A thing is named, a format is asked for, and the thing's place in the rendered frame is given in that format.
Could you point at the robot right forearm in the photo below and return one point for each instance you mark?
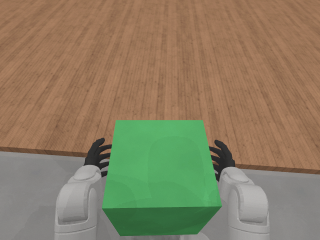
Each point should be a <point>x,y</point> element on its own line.
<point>248,207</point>

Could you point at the carton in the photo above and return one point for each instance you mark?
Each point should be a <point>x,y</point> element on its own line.
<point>160,178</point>

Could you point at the robot left hand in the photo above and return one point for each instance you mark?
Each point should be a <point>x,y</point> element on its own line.
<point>93,157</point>

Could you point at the robot left forearm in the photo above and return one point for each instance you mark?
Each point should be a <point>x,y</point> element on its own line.
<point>76,205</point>

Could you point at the robot right hand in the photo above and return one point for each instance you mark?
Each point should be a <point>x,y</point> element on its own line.
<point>225,159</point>

